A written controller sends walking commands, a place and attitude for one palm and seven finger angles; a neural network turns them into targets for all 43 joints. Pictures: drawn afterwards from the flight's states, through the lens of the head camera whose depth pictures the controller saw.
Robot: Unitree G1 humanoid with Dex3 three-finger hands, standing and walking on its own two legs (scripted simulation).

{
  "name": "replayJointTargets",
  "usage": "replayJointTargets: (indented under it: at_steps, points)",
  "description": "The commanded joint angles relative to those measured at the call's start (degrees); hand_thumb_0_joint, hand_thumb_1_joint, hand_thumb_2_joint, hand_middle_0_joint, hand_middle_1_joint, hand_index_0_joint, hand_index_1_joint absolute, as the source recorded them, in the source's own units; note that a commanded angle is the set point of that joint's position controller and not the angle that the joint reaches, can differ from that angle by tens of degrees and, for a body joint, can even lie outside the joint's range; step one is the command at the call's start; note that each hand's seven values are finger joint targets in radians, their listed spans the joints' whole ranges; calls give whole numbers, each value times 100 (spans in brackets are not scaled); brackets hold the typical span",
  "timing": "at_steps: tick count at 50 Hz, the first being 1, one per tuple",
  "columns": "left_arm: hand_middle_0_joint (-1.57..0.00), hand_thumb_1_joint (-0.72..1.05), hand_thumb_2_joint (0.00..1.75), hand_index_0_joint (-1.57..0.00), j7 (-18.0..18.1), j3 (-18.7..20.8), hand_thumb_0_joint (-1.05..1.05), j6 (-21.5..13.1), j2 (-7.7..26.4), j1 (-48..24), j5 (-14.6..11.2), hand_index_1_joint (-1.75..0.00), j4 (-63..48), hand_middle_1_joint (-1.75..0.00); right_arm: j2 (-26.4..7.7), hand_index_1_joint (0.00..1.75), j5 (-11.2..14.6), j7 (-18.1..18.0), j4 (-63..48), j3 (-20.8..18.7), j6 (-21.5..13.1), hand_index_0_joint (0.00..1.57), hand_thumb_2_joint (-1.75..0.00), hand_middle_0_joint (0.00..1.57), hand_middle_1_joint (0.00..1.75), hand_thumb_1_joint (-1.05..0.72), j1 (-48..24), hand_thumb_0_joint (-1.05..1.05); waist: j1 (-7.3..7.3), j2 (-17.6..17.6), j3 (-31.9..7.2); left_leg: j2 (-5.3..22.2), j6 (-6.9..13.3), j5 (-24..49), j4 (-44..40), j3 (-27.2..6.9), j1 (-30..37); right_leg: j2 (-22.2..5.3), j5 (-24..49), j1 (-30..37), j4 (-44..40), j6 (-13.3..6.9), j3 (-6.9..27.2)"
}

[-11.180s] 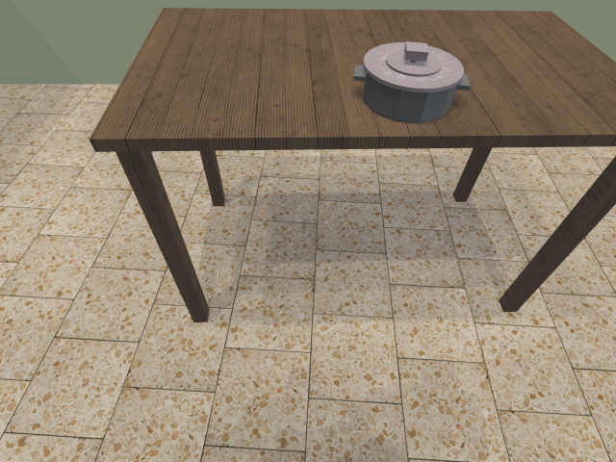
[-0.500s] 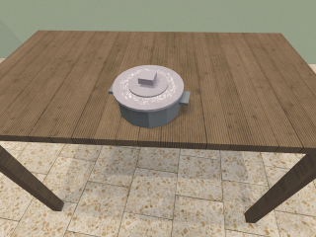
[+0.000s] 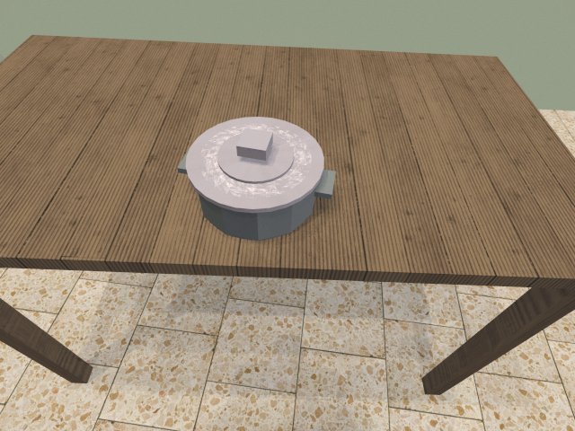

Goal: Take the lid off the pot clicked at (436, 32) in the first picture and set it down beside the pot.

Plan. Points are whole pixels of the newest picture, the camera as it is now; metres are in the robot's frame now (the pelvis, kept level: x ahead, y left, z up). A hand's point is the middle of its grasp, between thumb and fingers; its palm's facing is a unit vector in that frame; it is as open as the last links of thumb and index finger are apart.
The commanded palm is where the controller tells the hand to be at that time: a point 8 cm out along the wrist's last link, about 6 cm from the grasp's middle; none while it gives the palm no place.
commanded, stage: look again from close up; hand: left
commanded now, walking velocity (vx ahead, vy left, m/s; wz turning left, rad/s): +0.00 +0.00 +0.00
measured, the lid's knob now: (255, 144) +0.47 +0.08 +0.15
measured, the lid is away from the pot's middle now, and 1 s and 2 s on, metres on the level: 0.00 0.00 0.00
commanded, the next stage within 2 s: shuffle to correct the standing spot in 1.02 s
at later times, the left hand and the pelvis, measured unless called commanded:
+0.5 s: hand out of the picture +0.02 +0.15 -0.18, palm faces +0.00 -0.99 -0.16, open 7.4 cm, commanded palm none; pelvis +0.03 -0.01 +0.00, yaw +0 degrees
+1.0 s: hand out of the picture +0.03 +0.14 -0.18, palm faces +0.00 -0.99 -0.14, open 7.4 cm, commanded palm none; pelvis +0.05 -0.01 +0.00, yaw +0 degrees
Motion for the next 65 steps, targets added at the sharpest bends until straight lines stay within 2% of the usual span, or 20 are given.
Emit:
replayJointTargets:
  at_steps: [1, 6, 10, 11, 14, 16, 18, 20, 22, 25, 28, 35, 43, 45, 51, 55, 56, 60, 62, 65]
  points:
    - [-20, 90, 90, -20, 50, 99, 0, -109, 513, 486, -31, -30, -84, -30, -538, 30, -8, -36, -185, -98, -177, 20, -90, 20, 30, -90, 286, 0, 61, 88, -16, 1035, -173, 41, -626, -1202, 240, -454, 509, -141, -384, -384, 389]
    - [-20, 90, 90, -20, 65, 89, 0, -117, 477, 470, -40, -30, -36, -30, -501, 30, -5, -56, -83, -93, -187, 20, -90, 20, 30, -90, 311, 0, 52, 14, -18, 1032, -177, 479, -492, -1129, 411, -473, 697, -101, -416, -371, 414]
    - [-20, 90, 90, -20, 83, 80, 0, -116, 439, 449, -42, -30, 9, -30, -499, 30, -9, -75, -22, -84, -191, 20, -90, 20, 30, -90, 331, 0, 17, 135, -1, 1034, -204, 825, -454, -1076, 591, -498, 766, -124, -406, -370, 437]
    - [-20, 90, 90, -20, 80, 82, 0, -116, 464, 452, -51, -30, 8, -30, -495, 30, -6, -75, -3, -76, -190, 20, -90, 20, 30, -90, 334, 0, 40, 9, -7, 1044, -182, 880, -425, -1097, 553, -484, 809, -50, -432, -365, 416]
    - [-20, 90, 90, -20, 86, 78, 0, -98, 434, 456, -49, -30, 46, -30, -511, 30, -11, -84, 20, -67, -177, 20, -90, 20, 30, -90, 305, 0, 13, 188, 103, 1061, -205, 732, -507, -1083, 610, -486, 644, -141, -449, -368, 429]
    - [-20, 90, 90, -20, 80, 77, 0, -99, 447, 470, -49, -30, 46, -30, -497, 30, -7, -82, 35, -66, -177, 20, -90, 20, 30, -90, 286, 0, 42, 19, 128, 1063, -182, 750, -495, -1093, 565, -476, 706, -79, -487, -358, 412]
    - [-20, 90, 90, -20, 82, 71, 0, -102, 419, 473, -44, -30, 72, -30, -523, 30, -8, -86, 42, -66, -177, 20, -90, 20, 30, -90, 265, 0, 16, 95, 148, 1047, -203, 735, -493, -1056, 625, -497, 724, -117, -490, -365, 449]
    - [-20, 90, 90, -20, 86, 66, 0, -113, 426, 483, -47, -30, 84, -30, -508, 30, -6, -92, 69, -57, -195, 20, -90, 20, 30, -90, 310, 0, 11, 149, 17, 1061, -197, 1043, -474, -1050, 746, -502, 824, -44, -471, -355, 437]
    - [-20, 90, 90, -20, 92, 70, 0, -126, 418, 515, -57, -30, 89, -30, -532, 30, -4, -96, 73, -67, -199, 20, -90, 20, 30, -90, 282, 0, 25, -22, -40, 1060, -195, 1251, -374, -1013, 814, -516, 1020, 27, -482, -361, 458]
    - [-20, 90, 90, -20, 98, 59, 0, -126, 409, 524, -65, -30, 109, -30, -507, 30, -5, -106, 125, -43, -201, 20, -90, 20, 30, -90, 313, 0, 14, 104, -9, 1063, -205, 1398, -404, -1021, 882, -522, 994, 27, -497, -350, 448]
    - [-20, 90, 90, -20, 99, 61, 0, -124, 401, 537, -61, -30, 120, -30, -484, 30, 0, -109, 146, -41, -195, 20, -90, 20, 30, -90, 285, 0, 26, 101, 111, 1052, -205, 1336, -403, -1009, 805, -529, 1025, 32, -555, -351, 467]
    - [-20, 90, 90, -20, 106, 51, 0, -150, 370, 595, -73, -30, 153, -30, -462, 30, 0, -122, 224, -31, -212, 20, -90, 20, 30, -90, 312, 0, 22, 96, -16, 1062, -206, 1652, -384, -997, 989, -554, 1235, 140, -578, -351, 463]
    - [-20, 90, 90, -20, 105, 40, 0, -158, 358, 640, -83, -30, 178, -30, -446, 30, 5, -123, 294, -17, -208, 20, -90, 20, 30, -90, 331, 0, 27, 28, 44, 1054, -219, 1482, -419, -985, 935, -564, 1251, 207, -656, -347, 491]
    - [-20, 90, 90, -20, 109, 47, 0, -150, 341, 627, -83, -30, 177, -30, -420, 30, 1, -134, 313, -8, -214, 20, -90, 20, 30, -90, 381, 0, 19, 170, 67, 1061, -213, 1672, -450, -988, 955, -551, 1208, 206, -641, -336, 448]
    - [-20, 90, 90, -20, 107, 43, 0, -160, 345, 687, -91, -30, 197, -30, -396, 30, 4, -137, 345, -6, -224, 20, -90, 20, 30, -90, 393, 0, 45, 5, 53, 1063, -198, 1696, -417, -1010, 948, -553, 1292, 276, -686, -334, 442]
    - [-20, 90, 90, -20, 112, 35, 0, -158, 300, 699, -89, -30, 221, -30, -375, 30, 6, -139, 389, 6, -220, 20, -90, 20, 30, -90, 419, 0, 32, 128, 150, 1055, -206, 1587, -484, -1004, 939, -574, 1154, 200, -715, -317, 435]
    - [-20, 90, 90, -20, 107, 38, 0, -164, 322, 720, -91, -30, 217, -30, -359, 30, 7, -133, 381, -3, -221, 20, -90, 20, 30, -90, 401, 0, 51, -48, 147, 1057, -193, 1522, -456, -1021, 883, -560, 1204, 252, -739, -321, 442]
    - [-20, 90, 90, -20, 124, 65, 0, -92, 318, 686, -100, -30, 170, -30, -382, 30, 22, -172, 361, -19, -211, 20, -90, 20, 30, -90, 370, 0, 8, 102, 78, 1184, -203, 2241, -446, -1044, 1051, -503, 1248, 130, -584, -232, 384]
    - [-20, 90, 90, -20, 132, 91, 0, -57, 333, 721, -104, -30, 144, -30, -426, 30, 29, -179, 343, -55, -186, 20, -90, 20, 30, -90, 271, 0, 27, 46, 22, 1245, -197, 2343, -363, -1061, 1087, -486, 1218, 108, -547, -201, 363]
    - [-20, 90, 90, -20, 135, 133, 0, 4, 348, 681, -94, -30, 97, -30, -439, 30, 30, -197, 287, -97, -144, 20, -90, 20, 30, -90, 211, 0, 13, 238, -13, 1344, -167, 2399, -366, -1131, 1061, -446, 1034, 21, -435, -159, 309]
